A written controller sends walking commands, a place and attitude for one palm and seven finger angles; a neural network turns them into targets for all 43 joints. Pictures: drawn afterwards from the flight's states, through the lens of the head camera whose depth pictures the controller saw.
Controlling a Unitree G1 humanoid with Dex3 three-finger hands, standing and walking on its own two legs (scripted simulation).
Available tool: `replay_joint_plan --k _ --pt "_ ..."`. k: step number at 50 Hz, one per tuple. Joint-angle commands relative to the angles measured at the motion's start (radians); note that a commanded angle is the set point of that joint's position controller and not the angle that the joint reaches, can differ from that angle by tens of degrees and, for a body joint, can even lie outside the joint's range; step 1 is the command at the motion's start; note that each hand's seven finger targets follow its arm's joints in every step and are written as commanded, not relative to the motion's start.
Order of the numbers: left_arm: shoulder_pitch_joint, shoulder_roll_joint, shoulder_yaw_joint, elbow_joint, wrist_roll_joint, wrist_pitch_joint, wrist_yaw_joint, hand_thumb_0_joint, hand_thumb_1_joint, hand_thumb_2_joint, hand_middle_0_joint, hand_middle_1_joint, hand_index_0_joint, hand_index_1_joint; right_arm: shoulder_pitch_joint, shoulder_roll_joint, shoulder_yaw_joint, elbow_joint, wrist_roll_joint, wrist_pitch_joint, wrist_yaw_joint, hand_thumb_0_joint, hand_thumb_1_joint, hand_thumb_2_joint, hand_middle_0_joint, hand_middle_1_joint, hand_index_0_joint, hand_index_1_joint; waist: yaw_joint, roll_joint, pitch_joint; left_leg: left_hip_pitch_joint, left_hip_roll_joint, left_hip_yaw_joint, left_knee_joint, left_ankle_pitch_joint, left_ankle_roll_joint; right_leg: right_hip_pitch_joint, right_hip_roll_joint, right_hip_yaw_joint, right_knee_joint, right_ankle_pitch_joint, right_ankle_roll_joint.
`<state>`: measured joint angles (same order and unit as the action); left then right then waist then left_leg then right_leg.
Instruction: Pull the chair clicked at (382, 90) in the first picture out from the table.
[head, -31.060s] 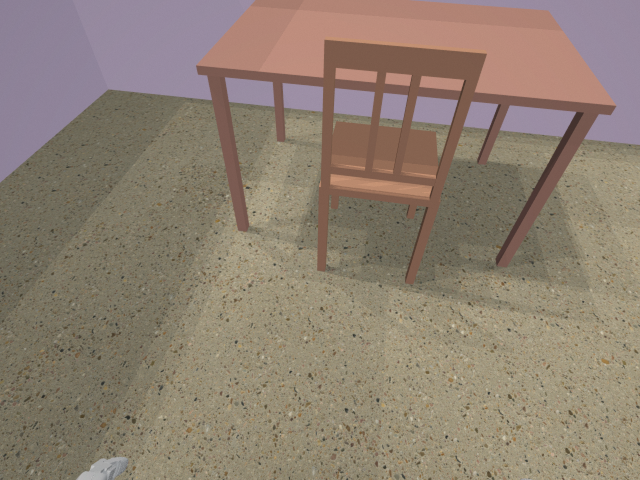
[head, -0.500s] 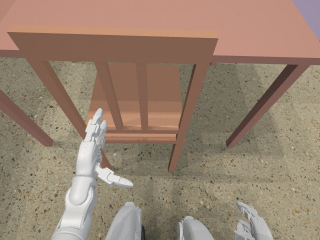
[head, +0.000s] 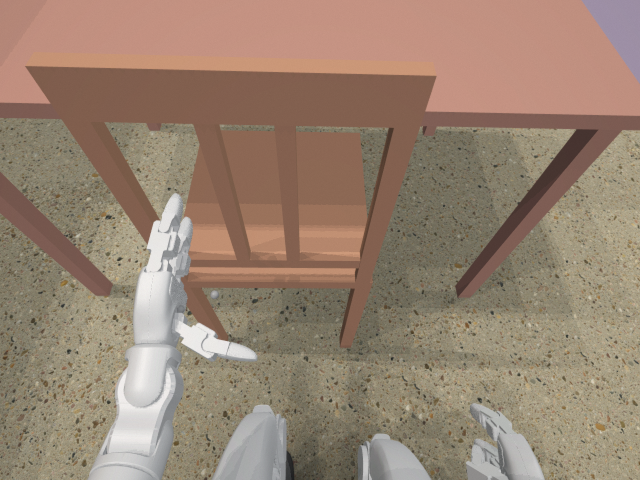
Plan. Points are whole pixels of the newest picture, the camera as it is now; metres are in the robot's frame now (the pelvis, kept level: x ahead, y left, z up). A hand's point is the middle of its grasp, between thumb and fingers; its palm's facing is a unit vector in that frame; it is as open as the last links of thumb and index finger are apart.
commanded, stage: aim the fingers beside a spindle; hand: left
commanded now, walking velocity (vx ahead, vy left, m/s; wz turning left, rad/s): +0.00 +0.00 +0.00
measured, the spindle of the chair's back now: (228, 202) +0.47 +0.15 +0.02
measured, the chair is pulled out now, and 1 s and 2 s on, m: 0.00 0.00 0.00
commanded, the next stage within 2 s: push the fingers through the gap in 1.92 s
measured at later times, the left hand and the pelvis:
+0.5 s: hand (230, 314) +0.31 +0.13 +0.00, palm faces -0.01 -1.00 +0.02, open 17.0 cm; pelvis +0.00 +0.00 +0.00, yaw +0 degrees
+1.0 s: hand (221, 289) +0.33 +0.13 +0.05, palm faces +0.02 -1.00 -0.04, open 17.0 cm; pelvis +0.01 +0.00 +0.00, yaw +0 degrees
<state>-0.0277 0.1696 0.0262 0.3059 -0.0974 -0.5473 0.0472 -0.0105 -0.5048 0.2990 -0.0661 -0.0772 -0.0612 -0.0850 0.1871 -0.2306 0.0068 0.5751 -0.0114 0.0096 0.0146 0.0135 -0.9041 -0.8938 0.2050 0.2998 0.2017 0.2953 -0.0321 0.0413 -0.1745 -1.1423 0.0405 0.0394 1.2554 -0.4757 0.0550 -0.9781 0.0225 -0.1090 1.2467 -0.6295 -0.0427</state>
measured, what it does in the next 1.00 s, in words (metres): stands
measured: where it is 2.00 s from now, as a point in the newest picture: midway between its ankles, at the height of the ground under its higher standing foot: outside the picture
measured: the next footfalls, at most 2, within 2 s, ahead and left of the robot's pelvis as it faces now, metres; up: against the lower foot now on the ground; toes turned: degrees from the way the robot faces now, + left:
none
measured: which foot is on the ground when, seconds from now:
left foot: down 0.00-1.00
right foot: down 0.00-1.00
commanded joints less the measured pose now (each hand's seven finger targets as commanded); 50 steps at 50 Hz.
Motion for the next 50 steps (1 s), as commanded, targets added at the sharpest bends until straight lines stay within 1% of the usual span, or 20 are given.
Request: replay_joint_plan --k 1,4,9,12,15,17,20,22,25,26,27,29,32,34,38,40,42,45,48,50 --pt "-0.160 -0.039 -0.072 0.030 -0.018 0.045 -0.065 0.000 -0.500 0.300 -0.060 -0.080 -0.060 -0.080 0.001 -0.157 -0.047 -0.130 0.020 -0.026 -0.006 0.000 -0.900 -0.900 0.200 0.300 0.200 0.300 -0.061 -0.099 -0.211 0.313 -0.011 -0.110 -0.157 0.092 -0.017 -0.005 -0.001 0.076 -0.234 0.183 0.018" --pt "-0.209 -0.038 -0.080 -0.045 -0.048 0.054 -0.098 0.000 -0.500 0.300 -0.060 -0.080 -0.060 -0.080 0.009 -0.160 -0.055 -0.145 0.027 -0.030 -0.014 0.000 -0.900 -0.900 0.200 0.300 0.200 0.300 -0.043 -0.051 -0.289 0.362 -0.011 -0.115 -0.158 0.128 -0.017 0.014 -0.006 0.079 -0.230 0.203 0.013" --pt "-0.206 0.131 0.070 -0.375 -0.038 -0.059 0.003 0.000 -0.500 0.300 -0.060 -0.080 -0.060 -0.080 0.025 -0.138 -0.058 -0.144 0.000 -0.048 -0.017 0.000 -0.900 -0.900 0.200 0.300 0.200 0.300 0.018 0.068 -0.488 0.547 -0.001 -0.126 -0.158 0.358 -0.033 0.060 -0.001 0.067 -0.178 0.345 0.004" --pt "-0.141 0.160 0.124 -0.271 -0.006 -0.071 0.055 0.000 -0.500 0.300 -0.060 -0.080 -0.060 -0.080 0.020 -0.131 -0.051 -0.121 -0.009 -0.038 -0.006 0.000 -0.900 -0.900 0.200 0.300 0.200 0.300 0.004 0.018 -0.375 0.449 -0.002 -0.114 -0.149 0.325 -0.028 0.055 0.006 0.072 -0.178 0.345 0.008" --pt "-0.126 0.048 0.028 -0.048 0.014 -0.022 0.017 0.000 -0.500 0.300 -0.060 -0.080 -0.060 -0.080 0.012 -0.136 -0.047 -0.109 -0.003 -0.025 0.003 0.000 -0.900 -0.900 0.200 0.300 0.200 0.300 -0.043 -0.056 -0.223 0.322 -0.009 -0.100 -0.141 0.183 -0.022 0.012 0.005 0.074 -0.197 0.270 0.016" --pt "-0.103 0.001 -0.016 0.051 -0.004 0.025 -0.042 0.000 -0.500 0.300 -0.060 -0.080 -0.060 -0.080 0.012 -0.150 -0.046 -0.120 0.010 -0.019 0.002 0.000 -0.900 -0.900 0.200 0.300 0.200 0.300 -0.049 -0.083 -0.174 0.283 -0.014 -0.096 -0.150 0.124 -0.019 0.010 0.004 0.080 -0.224 0.225 0.014" --pt "-0.150 -0.045 -0.079 -0.041 -0.057 0.042 -0.117 0.000 -0.500 0.300 -0.060 -0.080 -0.060 -0.080 0.004 -0.159 -0.056 -0.147 0.027 -0.028 -0.012 0.000 -0.900 -0.900 0.200 0.300 0.200 0.300 -0.045 -0.068 -0.282 0.336 -0.014 -0.095 -0.147 0.154 -0.015 0.052 -0.006 0.096 -0.237 0.258 0.018" --pt "-0.199 -0.016 -0.076 -0.201 -0.078 0.014 -0.118 0.000 -0.500 0.300 -0.060 -0.080 -0.060 -0.080 0.008 -0.154 -0.061 -0.157 0.024 -0.042 -0.019 0.000 -0.900 -0.900 0.200 0.300 0.200 0.300 -0.034 0.011 -0.375 0.433 -0.006 -0.107 -0.151 0.233 -0.019 0.060 -0.006 0.083 -0.217 0.304 0.012" --pt "-0.189 0.093 0.004 -0.423 -0.061 -0.057 -0.046 0.000 -0.500 0.300 -0.060 -0.080 -0.060 -0.080 0.027 -0.144 -0.063 -0.146 0.008 -0.064 -0.024 0.000 -0.900 -0.900 0.200 0.300 0.200 0.300 0.000 0.093 -0.486 0.583 0.004 -0.131 -0.157 0.382 -0.032 0.054 -0.003 0.068 -0.189 0.362 0.004" --pt "-0.183 0.088 0.000 -0.447 -0.047 -0.074 -0.017 0.000 -0.500 0.300 -0.060 -0.080 -0.060 -0.080 0.025 -0.135 -0.060 -0.138 0.003 -0.069 -0.020 0.000 -0.900 -0.900 0.200 0.300 0.200 0.300 -0.004 0.105 -0.470 0.594 0.007 -0.135 -0.158 0.404 -0.035 0.034 -0.003 0.062 -0.181 0.365 0.004" --pt "-0.147 0.143 0.058 -0.409 -0.026 -0.077 0.019 0.000 -0.500 0.300 -0.060 -0.080 -0.060 -0.080 0.035 -0.140 -0.059 -0.126 -0.005 -0.065 -0.018 0.000 -0.900 -0.900 0.200 0.300 0.200 0.300 -0.004 0.070 -0.439 0.558 0.009 -0.139 -0.155 0.403 -0.034 0.028 0.002 0.059 -0.174 0.363 0.005" --pt "-0.137 0.090 0.037 -0.264 0.009 -0.066 0.052 0.000 -0.500 0.300 -0.060 -0.080 -0.060 -0.080 0.020 -0.128 -0.052 -0.109 -0.011 -0.053 -0.006 0.000 -0.900 -0.900 0.200 0.300 0.200 0.300 -0.030 0.009 -0.330 0.464 0.003 -0.130 -0.146 0.326 -0.028 0.006 0.004 0.057 -0.174 0.331 0.013" --pt "-0.082 0.060 0.043 0.004 0.029 -0.001 0.029 0.000 -0.500 0.300 -0.060 -0.080 -0.060 -0.080 0.012 -0.139 -0.049 -0.103 -0.005 -0.028 0.002 0.000 -0.900 -0.900 0.200 0.300 0.200 0.300 -0.037 -0.082 -0.193 0.303 -0.012 -0.107 -0.138 0.176 -0.021 -0.006 0.006 0.065 -0.194 0.257 0.014" --pt "-0.087 0.005 -0.007 0.064 0.009 0.043 -0.024 0.000 -0.500 0.300 -0.060 -0.080 -0.060 -0.080 -0.003 -0.150 -0.044 -0.129 0.012 -0.015 0.004 0.000 -0.900 -0.900 0.200 0.300 0.200 0.300 -0.038 -0.105 -0.192 0.276 -0.021 -0.092 -0.146 0.125 -0.019 0.022 0.001 0.077 -0.217 0.230 0.015" --pt "-0.198 0.029 -0.004 -0.110 -0.059 0.034 -0.091 0.000 -0.500 0.300 -0.060 -0.080 -0.060 -0.080 -0.001 -0.153 -0.054 -0.156 0.019 -0.022 -0.013 0.000 -0.900 -0.900 0.200 0.300 0.200 0.300 -0.023 -0.032 -0.341 0.359 -0.015 -0.090 -0.141 0.194 -0.017 0.079 -0.004 0.096 -0.220 0.292 0.013" --pt "-0.243 0.076 0.018 -0.317 -0.072 -0.026 -0.078 0.000 -0.500 0.300 -0.060 -0.080 -0.060 -0.080 0.006 -0.146 -0.058 -0.158 0.012 -0.043 -0.021 0.000 -0.900 -0.900 0.200 0.300 0.200 0.300 -0.002 0.067 -0.469 0.493 -0.008 -0.103 -0.143 0.307 -0.024 0.095 -0.004 0.088 -0.201 0.362 0.008" --pt "-0.255 0.120 0.031 -0.436 -0.065 -0.070 -0.041 0.000 -0.500 0.300 -0.060 -0.080 -0.060 -0.080 0.017 -0.145 -0.055 -0.142 0.004 -0.059 -0.024 0.000 -0.900 -0.900 0.200 0.300 0.200 0.300 -0.014 0.092 -0.500 0.563 0.003 -0.123 -0.144 0.375 -0.028 0.063 0.001 0.074 -0.187 0.374 0.007" --pt "-0.179 0.090 0.021 -0.317 -0.031 -0.070 -0.001 0.000 -0.500 0.300 -0.060 -0.080 -0.060 -0.080 0.018 -0.137 -0.051 -0.107 -0.006 -0.065 -0.015 0.000 -0.900 -0.900 0.200 0.300 0.200 0.300 -0.034 0.059 -0.390 0.517 0.007 -0.132 -0.146 0.345 -0.029 0.016 0.003 0.063 -0.189 0.340 0.012" --pt "-0.105 0.027 -0.012 -0.024 0.006 0.006 -0.015 0.000 -0.500 0.300 -0.060 -0.080 -0.060 -0.080 0.023 -0.145 -0.048 -0.092 -0.001 -0.042 -0.005 0.000 -0.900 -0.900 0.200 0.300 0.200 0.300 -0.060 -0.068 -0.215 0.345 -0.002 -0.117 -0.139 0.215 -0.022 -0.013 0.007 0.060 -0.197 0.285 0.018" --pt "-0.113 -0.020 -0.047 0.076 0.000 0.058 -0.049 0.000 -0.500 0.300 -0.060 -0.080 -0.060 -0.080 0.012 -0.156 -0.046 -0.109 0.014 -0.026 -0.002 0.000 -0.900 -0.900 0.200 0.300 0.200 0.300 -0.057 -0.112 -0.174 0.287 -0.014 -0.110 -0.148 0.134 -0.018 -0.005 0.002 0.063 -0.215 0.231 0.017"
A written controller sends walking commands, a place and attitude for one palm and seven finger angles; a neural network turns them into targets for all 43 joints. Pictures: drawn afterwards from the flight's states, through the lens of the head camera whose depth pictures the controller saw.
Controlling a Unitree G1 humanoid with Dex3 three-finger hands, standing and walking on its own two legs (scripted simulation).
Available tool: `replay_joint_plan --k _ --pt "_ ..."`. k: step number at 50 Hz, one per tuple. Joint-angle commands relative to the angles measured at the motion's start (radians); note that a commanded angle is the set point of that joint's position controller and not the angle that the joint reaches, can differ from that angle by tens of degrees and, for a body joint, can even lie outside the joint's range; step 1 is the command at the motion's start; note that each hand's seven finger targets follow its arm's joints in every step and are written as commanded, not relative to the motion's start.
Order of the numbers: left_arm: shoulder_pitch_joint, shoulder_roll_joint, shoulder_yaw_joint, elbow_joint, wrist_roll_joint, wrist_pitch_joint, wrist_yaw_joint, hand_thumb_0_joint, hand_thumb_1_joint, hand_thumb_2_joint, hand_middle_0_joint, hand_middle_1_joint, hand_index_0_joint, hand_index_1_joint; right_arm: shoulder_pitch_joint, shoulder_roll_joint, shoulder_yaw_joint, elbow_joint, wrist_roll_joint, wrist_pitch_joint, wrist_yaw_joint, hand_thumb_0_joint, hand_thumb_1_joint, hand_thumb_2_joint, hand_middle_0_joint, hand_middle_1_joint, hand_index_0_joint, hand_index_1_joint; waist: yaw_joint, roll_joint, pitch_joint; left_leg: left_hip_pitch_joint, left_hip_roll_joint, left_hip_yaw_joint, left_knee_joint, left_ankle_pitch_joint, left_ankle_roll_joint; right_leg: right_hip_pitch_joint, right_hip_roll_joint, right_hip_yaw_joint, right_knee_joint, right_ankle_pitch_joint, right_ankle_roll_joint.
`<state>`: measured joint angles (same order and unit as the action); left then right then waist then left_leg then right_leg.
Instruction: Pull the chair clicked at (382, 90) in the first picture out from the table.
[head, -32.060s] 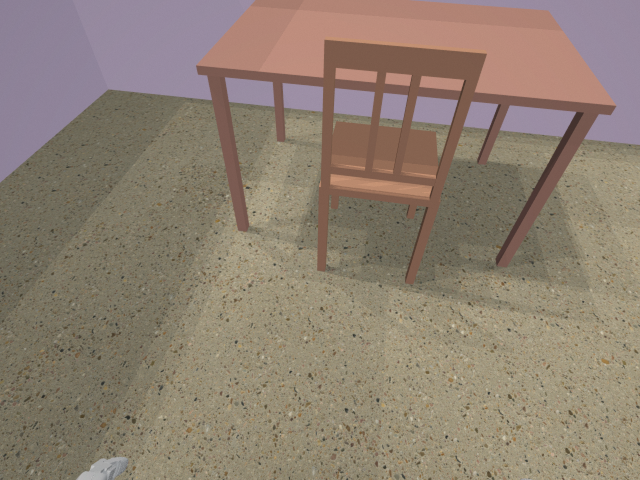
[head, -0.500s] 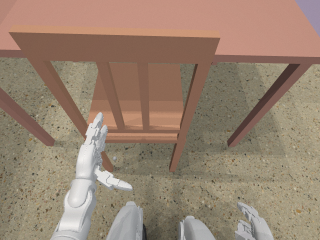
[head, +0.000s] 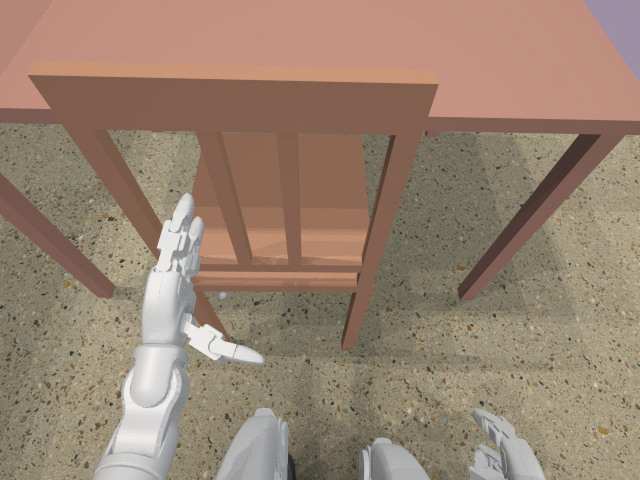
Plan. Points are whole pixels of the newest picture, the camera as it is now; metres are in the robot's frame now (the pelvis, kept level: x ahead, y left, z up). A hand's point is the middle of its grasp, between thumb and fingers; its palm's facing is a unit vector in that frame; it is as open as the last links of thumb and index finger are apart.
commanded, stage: aim the fingers beside a spindle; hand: left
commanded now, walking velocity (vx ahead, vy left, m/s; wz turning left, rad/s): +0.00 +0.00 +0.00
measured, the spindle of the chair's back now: (230, 208) +0.46 +0.15 +0.01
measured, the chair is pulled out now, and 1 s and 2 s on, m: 0.00 0.00 0.00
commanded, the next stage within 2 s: push the fingers through the gap in 0.92 s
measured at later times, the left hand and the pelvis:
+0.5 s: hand (248, 322) +0.31 +0.11 -0.02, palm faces -0.05 -1.00 +0.04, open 17.0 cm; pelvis +0.00 +0.00 +0.00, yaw -1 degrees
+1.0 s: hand (199, 292) +0.32 +0.15 +0.05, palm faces +0.12 -0.99 -0.08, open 16.9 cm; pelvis +0.00 +0.00 +0.00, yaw +0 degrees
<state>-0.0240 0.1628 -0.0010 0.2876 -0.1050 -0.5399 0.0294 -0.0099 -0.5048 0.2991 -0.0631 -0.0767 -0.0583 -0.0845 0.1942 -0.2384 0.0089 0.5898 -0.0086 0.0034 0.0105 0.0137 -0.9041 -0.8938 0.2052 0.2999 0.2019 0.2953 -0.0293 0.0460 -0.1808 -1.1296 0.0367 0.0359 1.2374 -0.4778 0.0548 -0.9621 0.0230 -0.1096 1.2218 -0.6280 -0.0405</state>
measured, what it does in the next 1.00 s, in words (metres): stands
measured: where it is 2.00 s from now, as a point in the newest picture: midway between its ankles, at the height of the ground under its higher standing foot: outside the picture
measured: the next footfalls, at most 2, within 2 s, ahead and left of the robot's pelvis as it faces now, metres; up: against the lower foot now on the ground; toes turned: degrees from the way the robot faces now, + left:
none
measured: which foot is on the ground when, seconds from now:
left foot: down 0.00-1.00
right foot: down 0.00-1.00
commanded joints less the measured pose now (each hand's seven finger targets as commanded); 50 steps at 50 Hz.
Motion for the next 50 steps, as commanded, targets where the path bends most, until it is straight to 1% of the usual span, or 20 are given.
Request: replay_joint_plan --k 1,3,8,11,14,17,19,21,23,24,27,28,32,34,37,41,42,45,48,50 --pt "-0.099 -0.008 -0.005 0.108 -0.005 0.067 -0.047 0.000 -0.500 0.300 -0.060 -0.080 -0.060 -0.080 -0.001 -0.153 -0.051 -0.137 0.019 -0.014 0.000 0.000 -0.900 -0.900 0.200 0.300 0.200 0.300 -0.043 -0.119 -0.183 0.271 -0.015 -0.096 -0.133 0.130 -0.017 0.002 -0.001 0.075 -0.202 0.226 0.014" --pt "-0.100 0.031 0.047 0.057 -0.036 0.071 -0.062 0.000 -0.500 0.300 -0.060 -0.080 -0.060 -0.080 -0.005 -0.154 -0.053 -0.161 0.020 -0.009 -0.004 0.000 -0.900 -0.900 0.200 0.300 0.200 0.300 -0.016 -0.113 -0.251 0.278 -0.019 -0.082 -0.131 0.162 -0.015 0.063 -0.004 0.090 -0.204 0.266 0.013" --pt "-0.217 0.194 0.155 -0.445 -0.049 -0.092 0.010 0.000 -0.500 0.300 -0.060 -0.080 -0.060 -0.080 0.016 -0.126 -0.059 -0.167 -0.005 -0.038 -0.012 0.000 -0.900 -0.900 0.200 0.300 0.200 0.300 0.032 0.107 -0.531 0.532 -0.004 -0.096 -0.133 0.398 -0.031 0.105 0.002 0.089 -0.154 0.410 0.001" --pt "-0.161 0.118 0.078 -0.373 -0.025 -0.115 0.033 0.000 -0.500 0.300 -0.060 -0.080 -0.060 -0.080 0.003 -0.117 -0.051 -0.136 -0.010 -0.051 -0.003 0.000 -0.900 -0.900 0.200 0.300 0.200 0.300 -0.022 0.081 -0.412 0.506 0.007 -0.108 -0.130 0.381 -0.030 0.042 0.004 0.073 -0.159 0.378 0.006" --pt "-0.101 -0.001 -0.036 -0.068 0.004 -0.030 -0.018 0.000 -0.500 0.300 -0.060 -0.080 -0.060 -0.080 0.011 -0.134 -0.053 -0.107 -0.004 -0.042 0.003 0.000 -0.900 -0.900 0.200 0.300 0.200 0.300 -0.084 -0.037 -0.220 0.354 0.006 -0.112 -0.116 0.223 -0.021 -0.034 0.006 0.067 -0.180 0.290 0.019" --pt "-0.116 -0.085 -0.105 0.116 -0.018 0.066 -0.094 0.000 -0.500 0.300 -0.060 -0.080 -0.060 -0.080 0.004 -0.152 -0.051 -0.124 0.025 -0.028 -0.003 0.000 -0.900 -0.900 0.200 0.300 0.200 0.300 -0.086 -0.129 -0.126 0.259 -0.010 -0.106 -0.126 0.091 -0.013 -0.035 -0.001 0.081 -0.224 0.188 0.019" --pt "-0.146 -0.056 -0.075 0.084 -0.038 0.082 -0.112 0.000 -0.500 0.300 -0.060 -0.080 -0.060 -0.080 -0.001 -0.162 -0.056 -0.146 0.033 -0.024 -0.010 0.000 -0.900 -0.900 0.200 0.300 0.200 0.300 -0.061 -0.111 -0.194 0.282 -0.014 -0.102 -0.129 0.107 -0.012 -0.003 -0.007 0.086 -0.222 0.196 0.015" --pt "-0.203 0.041 0.021 -0.067 -0.050 0.046 -0.085 0.000 -0.500 0.300 -0.060 -0.080 -0.060 -0.080 0.001 -0.155 -0.063 -0.163 0.021 -0.025 -0.017 0.000 -0.900 -0.900 0.200 0.300 0.200 0.300 -0.022 -0.061 -0.323 0.342 -0.011 -0.100 -0.126 0.182 -0.015 0.034 -0.007 0.082 -0.190 0.255 0.011" --pt "-0.278 0.199 0.158 -0.351 -0.043 -0.044 -0.013 0.000 -0.500 0.300 -0.060 -0.080 -0.060 -0.080 0.011 -0.141 -0.065 -0.173 0.001 -0.036 -0.021 0.000 -0.900 -0.900 0.200 0.300 0.200 0.300 0.033 0.086 -0.512 0.491 -0.007 -0.105 -0.127 0.328 -0.026 0.070 -0.003 0.085 -0.153 0.349 0.002" --pt "-0.239 0.207 0.170 -0.432 -0.038 -0.080 0.024 0.000 -0.500 0.300 -0.060 -0.080 -0.060 -0.080 0.020 -0.122 -0.058 -0.170 -0.006 -0.042 -0.016 0.000 -0.900 -0.900 0.200 0.300 0.200 0.300 0.048 0.140 -0.544 0.559 -0.007 -0.106 -0.135 0.404 -0.035 0.078 -0.002 0.080 -0.145 0.387 -0.003" --pt "-0.128 0.216 0.192 -0.444 -0.010 -0.123 0.097 0.000 -0.500 0.300 -0.060 -0.080 -0.060 -0.080 0.026 -0.107 -0.052 -0.144 -0.016 -0.043 -0.006 0.000 -0.900 -0.900 0.200 0.300 0.200 0.300 0.028 0.097 -0.497 0.547 0.007 -0.114 -0.133 0.472 -0.042 0.059 0.007 0.068 -0.127 0.417 -0.001" --pt "-0.131 0.133 0.117 -0.349 0.001 -0.108 0.091 0.000 -0.500 0.300 -0.060 -0.080 -0.060 -0.080 0.009 -0.101 -0.048 -0.134 -0.016 -0.039 0.003 0.000 -0.900 -0.900 0.200 0.300 0.200 0.300 -0.011 0.063 -0.414 0.499 0.006 -0.109 -0.124 0.423 -0.033 0.041 0.008 0.070 -0.141 0.405 0.007" --pt "-0.019 -0.049 -0.048 0.100 0.004 0.039 -0.045 0.000 -0.500 0.300 -0.060 -0.080 -0.060 -0.080 0.010 -0.137 -0.048 -0.119 0.009 -0.021 0.012 0.000 -0.900 -0.900 0.200 0.300 0.200 0.300 -0.084 -0.113 -0.147 0.272 -0.004 -0.096 -0.122 0.169 -0.018 -0.008 0.009 0.073 -0.200 0.280 0.019" --pt "-0.077 -0.107 -0.123 0.104 -0.036 0.096 -0.124 0.000 -0.500 0.300 -0.060 -0.080 -0.060 -0.080 -0.002 -0.155 -0.052 -0.145 0.040 -0.020 0.001 0.000 -0.900 -0.900 0.200 0.300 0.200 0.300 -0.080 -0.145 -0.152 0.272 -0.011 -0.102 -0.141 0.109 -0.014 0.015 0.000 0.086 -0.237 0.221 0.019" --pt "-0.137 -0.089 -0.117 -0.002 -0.079 0.092 -0.154 0.000 -0.500 0.300 -0.060 -0.080 -0.060 -0.080 0.002 -0.156 -0.059 -0.167 0.040 -0.031 -0.015 0.000 -0.900 -0.900 0.200 0.300 0.200 0.300 -0.065 -0.106 -0.234 0.322 -0.010 -0.110 -0.135 0.153 -0.009 0.029 -0.008 0.079 -0.227 0.243 0.015" --pt "-0.197 0.180 0.119 -0.512 -0.051 -0.097 0.006 0.000 -0.500 0.300 -0.060 -0.080 -0.060 -0.080 0.029 -0.124 -0.064 -0.162 -0.002 -0.066 -0.024 0.000 -0.900 -0.900 0.200 0.300 0.200 0.300 0.038 0.125 -0.538 0.604 0.001 -0.123 -0.144 0.434 -0.038 0.048 -0.001 0.067 -0.149 0.376 -0.004" --pt "-0.148 0.270 0.200 -0.557 -0.027 -0.126 0.063 0.000 -0.500 0.300 -0.060 -0.080 -0.060 -0.080 0.042 -0.123 -0.061 -0.151 -0.009 -0.065 -0.023 0.000 -0.900 -0.900 0.200 0.300 0.200 0.300 0.059 0.159 -0.524 0.606 0.005 -0.131 -0.153 0.466 -0.053 0.033 0.005 0.062 -0.133 0.369 -0.010" --pt "-0.134 0.158 0.137 -0.371 0.025 -0.130 0.134 0.000 -0.500 0.300 -0.060 -0.080 -0.060 -0.080 0.005 -0.097 -0.048 -0.124 -0.019 -0.049 0.000 0.000 -0.900 -0.900 0.200 0.300 0.200 0.300 -0.007 0.086 -0.353 0.480 0.005 -0.126 -0.132 0.376 -0.042 -0.013 0.008 0.061 -0.129 0.330 0.001" --pt "-0.032 0.031 0.035 0.013 0.050 -0.023 0.061 0.000 -0.500 0.300 -0.060 -0.080 -0.060 -0.080 0.000 -0.120 -0.047 -0.112 -0.011 -0.025 0.016 0.000 -0.900 -0.900 0.200 0.300 0.200 0.300 -0.058 -0.063 -0.189 0.309 -0.006 -0.104 -0.116 0.199 -0.026 -0.025 0.011 0.060 -0.165 0.272 0.013" --pt "-0.062 -0.063 -0.070 0.105 0.010 0.064 -0.046 0.000 -0.500 0.300 -0.060 -0.080 -0.060 -0.080 -0.013 -0.148 -0.045 -0.140 0.023 -0.012 0.013 0.000 -0.900 -0.900 0.200 0.300 0.200 0.300 -0.073 -0.128 -0.160 0.269 -0.013 -0.099 -0.139 0.104 -0.017 -0.003 0.006 0.070 -0.211 0.211 0.015"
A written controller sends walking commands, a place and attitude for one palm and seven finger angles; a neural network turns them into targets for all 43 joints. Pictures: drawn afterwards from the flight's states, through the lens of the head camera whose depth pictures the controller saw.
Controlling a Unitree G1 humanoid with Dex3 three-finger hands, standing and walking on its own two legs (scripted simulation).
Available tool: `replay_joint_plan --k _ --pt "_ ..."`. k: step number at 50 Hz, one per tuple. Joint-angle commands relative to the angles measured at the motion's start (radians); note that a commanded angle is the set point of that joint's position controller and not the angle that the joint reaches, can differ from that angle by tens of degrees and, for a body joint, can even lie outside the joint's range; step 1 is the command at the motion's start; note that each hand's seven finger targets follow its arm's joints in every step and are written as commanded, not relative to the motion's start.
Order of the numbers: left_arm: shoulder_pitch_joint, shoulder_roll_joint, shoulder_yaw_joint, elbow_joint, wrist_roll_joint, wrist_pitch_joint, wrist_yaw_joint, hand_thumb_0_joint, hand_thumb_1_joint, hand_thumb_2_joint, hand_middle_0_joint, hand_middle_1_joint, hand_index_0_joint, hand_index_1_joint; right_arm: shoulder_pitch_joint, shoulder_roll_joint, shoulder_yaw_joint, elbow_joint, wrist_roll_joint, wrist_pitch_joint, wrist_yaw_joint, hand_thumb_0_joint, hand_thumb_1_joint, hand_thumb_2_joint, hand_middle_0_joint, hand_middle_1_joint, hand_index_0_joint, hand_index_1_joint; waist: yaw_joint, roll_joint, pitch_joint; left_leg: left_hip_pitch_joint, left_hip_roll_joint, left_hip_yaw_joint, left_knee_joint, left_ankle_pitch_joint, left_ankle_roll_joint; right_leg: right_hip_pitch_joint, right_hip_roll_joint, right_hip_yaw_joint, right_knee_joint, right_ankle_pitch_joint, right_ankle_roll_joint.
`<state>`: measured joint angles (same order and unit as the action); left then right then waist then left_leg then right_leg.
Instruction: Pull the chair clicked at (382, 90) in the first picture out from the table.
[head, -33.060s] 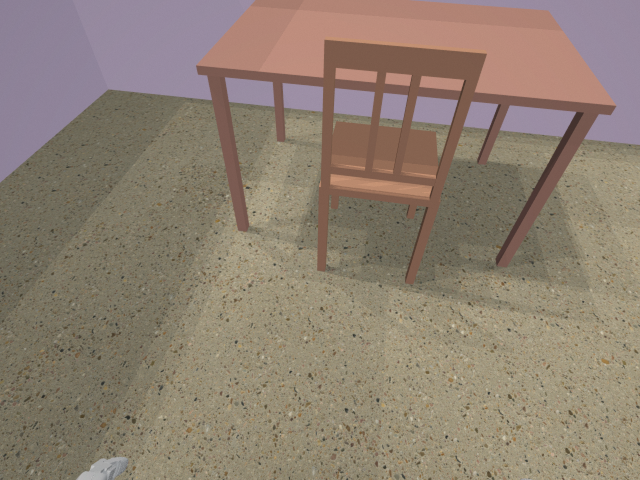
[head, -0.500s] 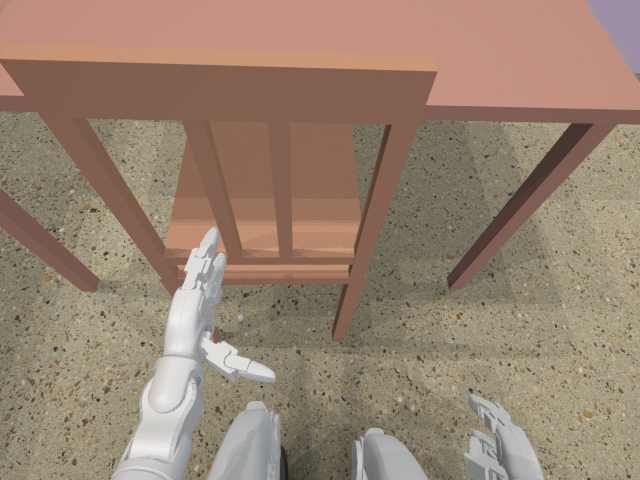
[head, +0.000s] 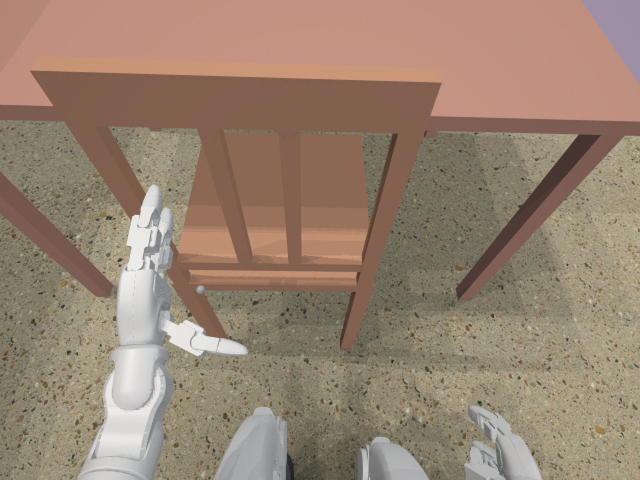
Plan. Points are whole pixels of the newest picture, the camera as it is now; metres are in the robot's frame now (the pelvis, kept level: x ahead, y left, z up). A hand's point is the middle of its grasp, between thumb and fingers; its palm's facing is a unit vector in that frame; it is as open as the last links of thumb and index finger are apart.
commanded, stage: push the fingers through the gap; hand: left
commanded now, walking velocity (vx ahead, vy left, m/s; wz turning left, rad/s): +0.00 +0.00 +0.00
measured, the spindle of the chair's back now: (231, 206) +0.47 +0.15 +0.02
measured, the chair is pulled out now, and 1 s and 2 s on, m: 0.00 0.00 0.00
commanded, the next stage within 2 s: hook a spindle and tug to test in 1.62 s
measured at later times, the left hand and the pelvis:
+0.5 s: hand (234, 288) +0.35 +0.13 +0.00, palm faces +0.00 -1.00 -0.01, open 17.0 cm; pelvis +0.00 +0.00 +0.00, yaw +0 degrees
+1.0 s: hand (238, 233) +0.41 +0.13 +0.03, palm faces +0.04 -1.00 -0.07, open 17.0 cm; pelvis +0.00 +0.00 +0.00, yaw +0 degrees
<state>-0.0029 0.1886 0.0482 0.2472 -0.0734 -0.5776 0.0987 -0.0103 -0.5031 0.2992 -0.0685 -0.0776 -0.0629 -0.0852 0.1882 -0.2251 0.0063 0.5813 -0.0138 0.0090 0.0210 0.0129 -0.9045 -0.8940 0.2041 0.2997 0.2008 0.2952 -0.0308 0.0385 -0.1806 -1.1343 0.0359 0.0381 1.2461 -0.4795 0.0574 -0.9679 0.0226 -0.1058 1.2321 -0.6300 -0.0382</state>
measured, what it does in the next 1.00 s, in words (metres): stands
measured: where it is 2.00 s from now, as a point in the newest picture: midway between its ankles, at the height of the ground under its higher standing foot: outside the picture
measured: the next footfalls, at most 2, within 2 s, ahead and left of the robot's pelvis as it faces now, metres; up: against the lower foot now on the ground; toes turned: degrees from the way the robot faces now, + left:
none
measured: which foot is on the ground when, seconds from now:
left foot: down 0.00-1.00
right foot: down 0.00-1.00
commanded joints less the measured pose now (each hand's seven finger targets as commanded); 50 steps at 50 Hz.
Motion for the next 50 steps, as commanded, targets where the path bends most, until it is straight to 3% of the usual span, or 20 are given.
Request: replay_joint_plan --k 1,2,4,7,8,11,12,15,18,20,24,27,28,32,36,40,42,44,48,50 --pt "-0.080 -0.108 -0.142 0.146 -0.052 0.134 -0.162 0.000 -0.500 0.300 -0.060 -0.080 -0.060 -0.080 -0.008 -0.170 -0.047 -0.147 0.043 -0.019 -0.006 0.000 -0.900 -0.900 0.200 0.300 0.200 0.300 -0.061 -0.113 -0.174 0.286 -0.014 -0.101 -0.162 0.097 -0.021 0.029 0.003 0.076 -0.243 0.201 0.010" --pt "-0.100 -0.131 -0.161 0.127 -0.085 0.153 -0.198 0.000 -0.500 0.300 -0.060 -0.080 -0.060 -0.080 -0.007 -0.170 -0.048 -0.160 0.050 -0.021 -0.012 0.000 -0.900 -0.900 0.200 0.300 0.200 0.300 -0.060 -0.109 -0.206 0.306 -0.015 -0.102 -0.164 0.107 -0.017 0.051 0.000 0.083 -0.256 0.209 0.011" --pt "-0.247 -0.050 -0.116 -0.019 -0.114 0.135 -0.219 0.000 -0.500 0.300 -0.060 -0.080 -0.060 -0.080 0.003 -0.176 -0.054 -0.160 0.045 -0.029 -0.033 0.000 -0.900 -0.900 0.200 0.300 0.200 0.300 -0.062 -0.071 -0.292 0.362 -0.011 -0.113 -0.160 0.150 -0.014 0.066 -0.006 0.081 -0.251 0.239 0.013" --pt "-0.418 0.143 0.044 -0.307 -0.105 0.003 -0.130 0.000 -0.500 0.300 -0.060 -0.080 -0.060 -0.080 0.022 -0.165 -0.056 -0.130 0.014 -0.062 -0.053 0.000 -0.900 -0.900 0.200 0.300 0.200 0.300 -0.031 0.057 -0.434 0.505 0.003 -0.131 -0.135 0.294 -0.024 0.020 0.002 0.069 -0.191 0.300 0.005" --pt "-0.412 0.164 0.075 -0.355 -0.093 -0.043 -0.092 0.000 -0.500 0.300 -0.060 -0.080 -0.060 -0.080 0.032 -0.153 -0.055 -0.115 0.002 -0.071 -0.051 0.000 -0.900 -0.900 0.200 0.300 0.200 0.300 -0.015 0.090 -0.472 0.539 0.001 -0.131 -0.131 0.346 -0.030 0.011 0.006 0.070 -0.174 0.324 0.002" --pt "-0.352 0.127 0.090 -0.206 -0.040 -0.110 -0.005 0.000 -0.500 0.300 -0.060 -0.080 -0.060 -0.080 0.017 -0.133 -0.047 -0.077 -0.019 -0.077 -0.025 0.000 -0.900 -0.900 0.200 0.300 0.200 0.300 -0.022 0.094 -0.374 0.472 0.004 -0.142 -0.107 0.338 -0.043 -0.070 0.009 0.051 -0.125 0.294 0.000" --pt "-0.339 0.136 0.101 -0.110 -0.017 -0.099 0.008 0.000 -0.500 0.300 -0.060 -0.080 -0.060 -0.080 0.025 -0.137 -0.049 -0.064 -0.024 -0.070 -0.016 0.000 -0.900 -0.900 0.200 0.300 0.200 0.300 -0.033 0.075 -0.342 0.427 0.003 -0.138 -0.096 0.316 -0.039 -0.079 0.011 0.050 -0.122 0.287 0.001" --pt "-0.279 0.033 0.004 0.149 0.017 0.001 -0.035 0.000 -0.500 0.300 -0.060 -0.080 -0.060 -0.080 0.018 -0.155 -0.047 -0.084 -0.013 -0.037 0.006 0.000 -0.900 -0.900 0.200 0.300 0.200 0.300 -0.053 0.004 -0.250 0.319 -0.008 -0.115 -0.109 0.166 -0.033 -0.076 0.007 0.055 -0.154 0.222 0.005" --pt "-0.290 -0.016 -0.049 0.180 -0.023 0.117 -0.113 0.000 -0.500 0.300 -0.060 -0.080 -0.060 -0.080 0.026 -0.177 -0.051 -0.126 0.019 -0.008 0.002 0.000 -0.900 -0.900 0.200 0.300 0.200 0.300 -0.047 -0.020 -0.315 0.375 -0.012 -0.105 -0.151 0.172 -0.027 0.002 0.006 0.064 -0.204 0.249 0.007" --pt "-0.391 0.007 -0.030 0.080 -0.073 0.140 -0.136 0.000 -0.500 0.300 -0.060 -0.080 -0.060 -0.080 0.034 -0.179 -0.057 -0.134 0.028 -0.003 -0.013 0.000 -0.900 -0.900 0.200 0.300 0.200 0.300 -0.051 -0.034 -0.368 0.408 -0.009 -0.107 -0.156 0.205 -0.024 0.049 0.005 0.074 -0.226 0.287 0.012" --pt "-0.553 0.104 0.052 -0.163 -0.095 0.020 -0.081 0.000 -0.500 0.300 -0.060 -0.080 -0.060 -0.080 0.047 -0.164 -0.056 -0.103 0.010 -0.036 -0.034 0.000 -0.900 -0.900 0.200 0.300 0.200 0.300 -0.043 0.038 -0.474 0.524 0.004 -0.132 -0.139 0.335 -0.030 0.030 0.008 0.068 -0.190 0.349 0.009" --pt "-0.554 0.132 0.086 -0.069 -0.048 -0.058 -0.021 0.000 -0.500 0.300 -0.060 -0.080 -0.060 -0.080 0.061 -0.158 -0.054 -0.052 -0.010 -0.050 -0.027 0.000 -0.900 -0.900 0.200 0.300 0.200 0.300 -0.063 0.010 -0.398 0.466 0.007 -0.135 -0.109 0.332 -0.030 -0.033 0.013 0.060 -0.160 0.332 0.011" --pt "-0.530 0.100 0.064 0.023 -0.025 -0.060 -0.016 0.000 -0.500 0.300 -0.060 -0.080 -0.060 -0.080 0.060 -0.154 -0.053 -0.043 -0.014 -0.048 -0.018 0.000 -0.900 -0.900 0.200 0.300 0.200 0.300 -0.065 0.023 -0.346 0.431 0.004 -0.129 -0.105 0.292 -0.033 -0.062 0.012 0.060 -0.156 0.302 0.011" --pt "-0.467 0.060 0.037 0.312 0.020 0.018 -0.048 0.000 -0.500 0.300 -0.060 -0.080 -0.060 -0.080 0.073 -0.168 -0.053 -0.050 -0.010 -0.016 0.002 0.000 -0.900 -0.900 0.200 0.300 0.200 0.300 -0.069 -0.025 -0.253 0.316 -0.010 -0.108 -0.115 0.176 -0.028 -0.066 0.010 0.064 -0.175 0.241 0.008" --pt "-0.535 0.069 0.057 0.235 -0.039 0.084 -0.090 0.000 -0.500 0.300 -0.060 -0.080 -0.060 -0.080 0.076 -0.177 -0.058 -0.094 0.009 0.008 -0.001 0.000 -0.900 -0.900 0.200 0.300 0.200 0.300 -0.046 0.011 -0.383 0.398 -0.012 -0.098 -0.138 0.234 -0.030 0.015 0.007 0.074 -0.199 0.305 0.007" --pt "-0.696 0.124 0.095 0.005 -0.067 -0.001 -0.058 0.000 -0.500 0.300 -0.060 -0.080 -0.060 -0.080 0.080 -0.164 -0.060 -0.084 0.001 -0.009 -0.012 0.000 -0.900 -0.900 0.200 0.300 0.200 0.300 -0.048 0.078 -0.507 0.516 -0.001 -0.113 -0.127 0.367 -0.034 0.036 0.011 0.077 -0.178 0.398 0.008" --pt "-0.736 0.148 0.102 0.010 -0.046 -0.044 -0.032 0.000 -0.500 0.300 -0.060 -0.080 -0.060 -0.080 0.092 -0.165 -0.059 -0.055 -0.006 -0.020 -0.014 0.000 -0.900 -0.900 0.200 0.300 0.200 0.300 -0.072 0.051 -0.479 0.506 0.005 -0.125 -0.112 0.379 -0.033 0.001 0.015 0.072 -0.162 0.395 0.010" --pt "-0.737 0.108 0.069 0.115 -0.015 -0.060 -0.020 0.000 -0.500 0.300 -0.060 -0.080 -0.060 -0.080 0.100 -0.162 -0.060 -0.025 -0.014 -0.022 -0.008 0.000 -0.900 -0.900 0.200 0.300 0.200 0.300 -0.094 0.031 -0.419 0.465 0.005 -0.127 -0.101 0.331 -0.032 -0.049 0.015 0.068 -0.157 0.353 0.015" --pt "-0.680 0.078 0.061 0.415 0.016 0.009 -0.050 0.000 -0.500 0.300 -0.060 -0.080 -0.060 -0.080 0.121 -0.174 -0.060 -0.010 -0.010 0.000 0.003 0.000 -0.900 -0.900 0.200 0.300 0.200 0.300 -0.110 -0.030 -0.294 0.337 -0.008 -0.106 -0.100 0.212 -0.026 -0.071 0.013 0.071 -0.183 0.286 0.015" --pt "-0.698 0.090 0.080 0.444 0.005 0.042 -0.070 0.000 -0.500 0.300 -0.060 -0.080 -0.060 -0.080 0.123 -0.180 -0.060 -0.026 -0.003 0.014 0.002 0.000 -0.900 -0.900 0.200 0.300 0.200 0.300 -0.094 -0.016 -0.322 0.327 -0.015 -0.098 -0.106 0.203 -0.025 -0.046 0.010 0.078 -0.191 0.284 0.013"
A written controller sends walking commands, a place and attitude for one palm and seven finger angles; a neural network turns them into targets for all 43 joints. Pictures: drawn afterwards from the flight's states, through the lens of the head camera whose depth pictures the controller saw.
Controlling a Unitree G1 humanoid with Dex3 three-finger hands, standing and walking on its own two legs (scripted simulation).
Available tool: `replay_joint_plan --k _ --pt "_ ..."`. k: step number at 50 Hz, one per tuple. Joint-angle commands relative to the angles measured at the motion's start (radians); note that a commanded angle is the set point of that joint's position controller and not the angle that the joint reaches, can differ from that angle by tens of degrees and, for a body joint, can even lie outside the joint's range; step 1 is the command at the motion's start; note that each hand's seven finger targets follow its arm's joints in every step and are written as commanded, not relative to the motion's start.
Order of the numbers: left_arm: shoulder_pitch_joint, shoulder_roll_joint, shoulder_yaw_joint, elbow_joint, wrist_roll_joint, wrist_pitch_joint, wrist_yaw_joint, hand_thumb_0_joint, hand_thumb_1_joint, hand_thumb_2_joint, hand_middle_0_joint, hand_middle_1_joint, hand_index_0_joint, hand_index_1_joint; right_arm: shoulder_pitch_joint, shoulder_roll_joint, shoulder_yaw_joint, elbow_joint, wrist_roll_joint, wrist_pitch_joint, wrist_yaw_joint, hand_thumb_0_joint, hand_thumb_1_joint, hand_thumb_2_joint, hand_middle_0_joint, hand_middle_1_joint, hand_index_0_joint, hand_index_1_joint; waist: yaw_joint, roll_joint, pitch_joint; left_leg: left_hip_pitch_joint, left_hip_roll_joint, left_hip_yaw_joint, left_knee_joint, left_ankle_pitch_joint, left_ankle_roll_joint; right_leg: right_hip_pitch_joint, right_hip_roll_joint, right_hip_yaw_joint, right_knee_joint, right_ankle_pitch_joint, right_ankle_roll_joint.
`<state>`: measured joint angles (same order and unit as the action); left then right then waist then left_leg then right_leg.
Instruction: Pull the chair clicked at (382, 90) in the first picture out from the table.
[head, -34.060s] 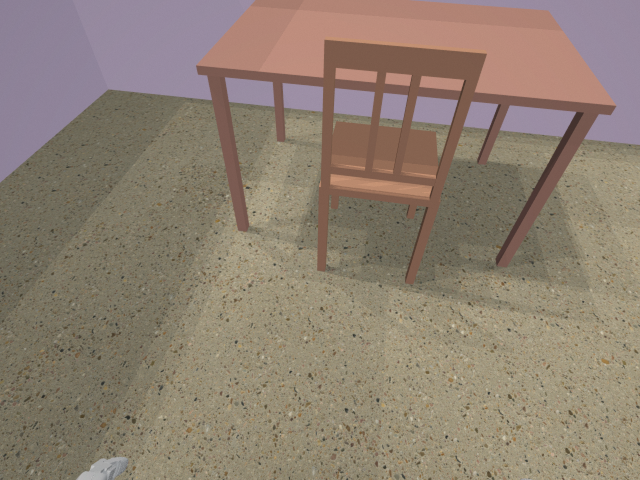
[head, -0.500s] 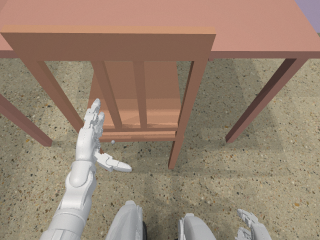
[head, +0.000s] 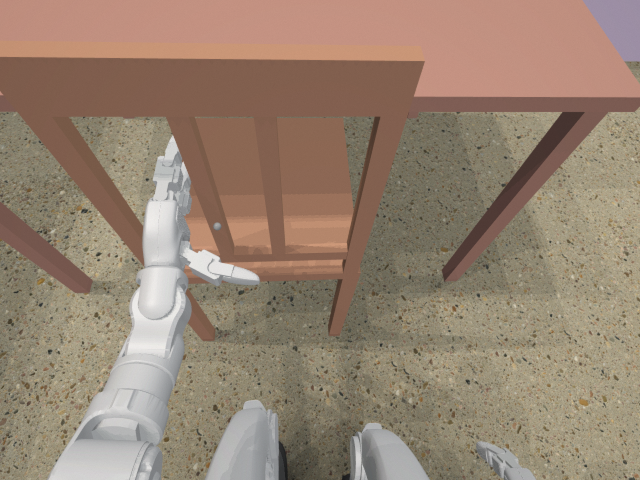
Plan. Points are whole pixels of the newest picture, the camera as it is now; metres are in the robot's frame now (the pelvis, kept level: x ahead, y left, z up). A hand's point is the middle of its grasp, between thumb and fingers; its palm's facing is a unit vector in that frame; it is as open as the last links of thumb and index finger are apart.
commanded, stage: push the fingers through the gap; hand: left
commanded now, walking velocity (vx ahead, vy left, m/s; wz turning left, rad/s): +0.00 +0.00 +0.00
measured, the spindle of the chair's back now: (209, 197) +0.47 +0.15 +0.02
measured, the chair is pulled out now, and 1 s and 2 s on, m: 0.00 0.00 0.01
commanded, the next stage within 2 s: hook a spindle and tug to test in 0.62 s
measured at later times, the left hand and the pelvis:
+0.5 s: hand (223, 220) +0.44 +0.13 +0.01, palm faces +0.07 -1.00 -0.01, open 16.9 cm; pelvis +0.00 +0.00 +0.00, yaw -1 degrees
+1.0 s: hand (221, 210) +0.45 +0.13 +0.02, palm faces +0.06 -1.00 -0.05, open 16.1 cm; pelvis +0.00 +0.01 +0.00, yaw -1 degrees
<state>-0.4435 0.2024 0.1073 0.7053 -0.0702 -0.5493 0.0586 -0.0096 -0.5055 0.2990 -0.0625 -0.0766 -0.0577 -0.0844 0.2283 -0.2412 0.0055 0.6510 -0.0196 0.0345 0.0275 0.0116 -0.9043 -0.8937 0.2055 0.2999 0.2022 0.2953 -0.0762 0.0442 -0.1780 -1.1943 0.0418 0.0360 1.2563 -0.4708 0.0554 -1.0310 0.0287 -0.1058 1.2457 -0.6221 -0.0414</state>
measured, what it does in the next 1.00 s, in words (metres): stands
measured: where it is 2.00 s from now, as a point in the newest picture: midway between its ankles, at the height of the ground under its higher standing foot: outside the picture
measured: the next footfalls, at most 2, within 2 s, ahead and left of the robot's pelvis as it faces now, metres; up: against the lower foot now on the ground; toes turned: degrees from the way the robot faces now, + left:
none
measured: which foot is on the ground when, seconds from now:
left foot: down 0.00-1.00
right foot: down 0.00-1.00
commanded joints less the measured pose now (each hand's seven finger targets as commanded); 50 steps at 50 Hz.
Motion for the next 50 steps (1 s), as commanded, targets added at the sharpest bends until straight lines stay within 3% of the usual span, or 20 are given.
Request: replay_joint_plan --k 1,3,6,8,11,15,18,21,23,25,27,29,31,33,34,36,40,43,47,50 --pt "-0.261 0.081 0.037 -0.005 -0.012 0.030 -0.036 0.000 -0.500 0.300 -0.060 -0.080 -0.060 -0.080 0.083 -0.164 -0.058 -0.106 0.005 -0.007 -0.005 0.000 -0.900 -0.900 0.200 0.300 0.200 0.300 -0.041 -0.019 -0.340 0.392 -0.022 -0.094 -0.121 0.202 -0.024 0.033 0.005 0.078 -0.208 0.285 0.015" --pt "-0.318 0.119 0.078 -0.072 -0.037 0.022 -0.037 0.000 -0.500 0.300 -0.060 -0.080 -0.060 -0.080 0.085 -0.164 -0.059 -0.117 0.006 -0.005 -0.007 0.000 -0.900 -0.900 0.200 0.300 0.200 0.300 -0.030 0.009 -0.397 0.433 -0.019 -0.096 -0.123 0.254 -0.026 0.055 0.007 0.079 -0.200 0.331 0.012" --pt "-0.425 0.170 0.115 -0.272 -0.056 -0.048 -0.013 0.000 -0.500 0.300 -0.060 -0.080 -0.060 -0.080 0.085 -0.154 -0.061 -0.121 -0.001 -0.017 -0.007 0.000 -0.900 -0.900 0.200 0.300 0.200 0.300 -0.017 0.078 -0.537 0.541 -0.014 -0.102 -0.117 0.360 -0.031 0.090 0.009 0.086 -0.183 0.408 0.012" --pt "-0.444 0.185 0.112 -0.295 -0.036 -0.085 0.005 0.000 -0.500 0.300 -0.060 -0.080 -0.060 -0.080 0.095 -0.153 -0.062 -0.108 -0.007 -0.022 -0.005 0.000 -0.900 -0.900 0.200 0.300 0.200 0.300 -0.029 0.076 -0.554 0.568 -0.007 -0.114 -0.112 0.398 -0.032 0.073 0.014 0.082 -0.169 0.425 0.014" --pt "-0.445 0.167 0.091 -0.139 0.004 -0.085 0.012 0.000 -0.500 0.300 -0.060 -0.080 -0.060 -0.080 0.115 -0.152 -0.061 -0.071 -0.010 -0.019 -0.001 0.000 -0.900 -0.900 0.200 0.300 0.200 0.300 -0.069 0.015 -0.435 0.469 -0.008 -0.105 -0.096 0.318 -0.026 0.037 0.016 0.083 -0.175 0.382 0.021" --pt "-0.349 0.107 0.059 0.054 0.013 -0.018 -0.031 0.000 -0.500 0.300 -0.060 -0.080 -0.060 -0.080 0.129 -0.162 -0.063 -0.076 -0.004 0.002 0.006 0.000 -0.900 -0.900 0.200 0.300 0.200 0.300 -0.065 -0.018 -0.358 0.408 -0.016 -0.096 -0.111 0.253 -0.025 0.022 0.012 0.077 -0.195 0.335 0.018" --pt "-0.382 0.077 0.054 0.050 -0.028 0.008 -0.053 0.000 -0.500 0.300 -0.060 -0.080 -0.060 -0.080 0.126 -0.164 -0.065 -0.089 0.002 0.011 0.008 0.000 -0.900 -0.900 0.200 0.300 0.200 0.300 -0.063 0.008 -0.377 0.441 -0.016 -0.100 -0.120 0.258 -0.024 0.017 0.012 0.071 -0.207 0.326 0.014" --pt "-0.437 0.154 0.118 -0.078 -0.052 -0.028 -0.040 0.000 -0.500 0.300 -0.060 -0.080 -0.060 -0.080 0.121 -0.164 -0.066 -0.103 0.001 0.008 0.003 0.000 -0.900 -0.900 0.200 0.300 0.200 0.300 -0.044 0.009 -0.460 0.469 -0.016 -0.099 -0.117 0.309 -0.023 0.068 0.013 0.082 -0.198 0.376 0.015" --pt "-0.483 0.199 0.143 -0.177 -0.042 -0.073 -0.020 0.000 -0.500 0.300 -0.060 -0.080 -0.060 -0.080 0.120 -0.162 -0.066 -0.102 -0.005 0.002 0.002 0.000 -0.900 -0.900 0.200 0.300 0.200 0.300 -0.039 0.047 -0.516 0.513 -0.012 -0.104 -0.113 0.352 -0.026 0.070 0.014 0.084 -0.180 0.404 0.016" --pt "-0.464 0.205 0.142 -0.209 -0.019 -0.107 -0.001 0.000 -0.500 0.300 -0.060 -0.080 -0.060 -0.080 0.125 -0.154 -0.067 -0.097 -0.011 -0.003 0.006 0.000 -0.900 -0.900 0.200 0.300 0.200 0.300 -0.028 0.078 -0.532 0.551 -0.010 -0.106 -0.112 0.386 -0.031 0.065 0.016 0.082 -0.170 0.418 0.012" --pt "-0.438 0.184 0.116 -0.193 -0.001 -0.110 0.007 0.000 -0.500 0.300 -0.060 -0.080 -0.060 -0.080 0.132 -0.153 -0.068 -0.087 -0.014 -0.002 0.010 0.000 -0.900 -0.900 0.200 0.300 0.200 0.300 -0.044 0.067 -0.519 0.553 -0.007 -0.106 -0.106 0.402 -0.030 0.056 0.018 0.078 -0.166 0.436 0.015" --pt "-0.378 0.178 0.116 -0.103 0.012 -0.088 0.000 0.000 -0.500 0.300 -0.060 -0.080 -0.060 -0.080 0.136 -0.156 -0.067 -0.077 -0.012 0.005 0.011 0.000 -0.900 -0.900 0.200 0.300 0.200 0.300 -0.049 0.033 -0.453 0.497 -0.008 -0.099 -0.107 0.364 -0.030 0.055 0.016 0.080 -0.174 0.424 0.017" --pt "-0.348 0.120 0.069 -0.015 0.014 -0.048 -0.019 0.000 -0.500 0.300 -0.060 -0.080 -0.060 -0.080 0.133 -0.158 -0.066 -0.080 -0.007 0.016 0.014 0.000 -0.900 -0.900 0.200 0.300 0.200 0.300 -0.065 0.006 -0.384 0.459 -0.009 -0.101 -0.118 0.296 -0.028 0.022 0.016 0.072 -0.190 0.365 0.018" --pt "-0.359 0.089 0.056 0.035 0.000 -0.018 -0.036 0.000 -0.500 0.300 -0.060 -0.080 -0.060 -0.080 0.133 -0.161 -0.066 -0.083 -0.002 0.021 0.014 0.000 -0.900 -0.900 0.200 0.300 0.200 0.300 -0.070 -0.006 -0.356 0.442 -0.013 -0.100 -0.121 0.259 -0.025 0.009 0.015 0.069 -0.203 0.329 0.017" --pt "-0.379 0.103 0.067 0.046 -0.009 -0.011 -0.041 0.000 -0.500 0.300 -0.060 -0.080 -0.060 -0.080 0.131 -0.168 -0.067 -0.085 0.002 0.024 0.011 0.000 -0.900 -0.900 0.200 0.300 0.200 0.300 -0.073 -0.029 -0.340 0.430 -0.012 -0.106 -0.124 0.238 -0.025 0.003 0.015 0.067 -0.207 0.309 0.016" --pt "-0.407 0.109 0.081 0.007 -0.030 -0.019 -0.044 0.000 -0.500 0.300 -0.060 -0.080 -0.060 -0.080 0.123 -0.166 -0.067 -0.095 0.002 0.020 0.007 0.000 -0.900 -0.900 0.200 0.300 0.200 0.300 -0.061 0.002 -0.365 0.442 -0.016 -0.105 -0.125 0.238 -0.024 0.012 0.014 0.073 -0.211 0.302 0.014" --pt "-0.515 0.149 0.098 -0.123 -0.024 -0.090 -0.022 0.000 -0.500 0.300 -0.130 -0.299 -0.130 -0.299 0.119 -0.162 -0.068 -0.090 -0.009 0.005 0.002 0.000 -0.900 -0.900 0.200 0.300 0.200 0.300 -0.057 0.065 -0.474 0.547 -0.006 -0.125 -0.111 0.316 -0.031 -0.019 0.016 0.070 -0.179 0.330 0.011" --pt "-0.522 0.151 0.091 -0.094 0.006 -0.110 -0.004 0.000 -0.500 0.300 -0.183 -0.464 -0.183 -0.464 0.127 -0.159 -0.068 -0.076 -0.016 0.005 0.007 0.000 -0.900 -0.900 0.200 0.300 0.200 0.300 -0.065 0.069 -0.465 0.546 -0.004 -0.133 -0.101 0.324 -0.033 -0.045 0.018 0.063 -0.163 0.323 0.011" --pt "-0.476 0.153 0.097 -0.006 0.030 -0.077 0.001 0.000 -0.500 0.300 -0.254 -0.683 -0.254 -0.683 0.135 -0.164 -0.066 -0.079 -0.017 0.019 0.011 0.000 -0.900 -0.900 0.200 0.300 0.200 0.300 -0.061 0.057 -0.452 0.500 -0.011 -0.125 -0.100 0.297 -0.031 -0.031 0.017 0.064 -0.162 0.317 0.010" --pt "-0.435 0.120 0.083 -0.003 0.012 -0.038 -0.005 0.000 -0.500 0.300 -0.306 -0.847 -0.306 -0.847 0.129 -0.165 -0.067 -0.095 -0.010 0.033 0.015 0.000 -0.900 -0.900 0.200 0.300 0.200 0.300 -0.057 0.048 -0.458 0.523 -0.006 -0.127 -0.117 0.309 -0.035 -0.023 0.017 0.057 -0.175 0.329 0.010"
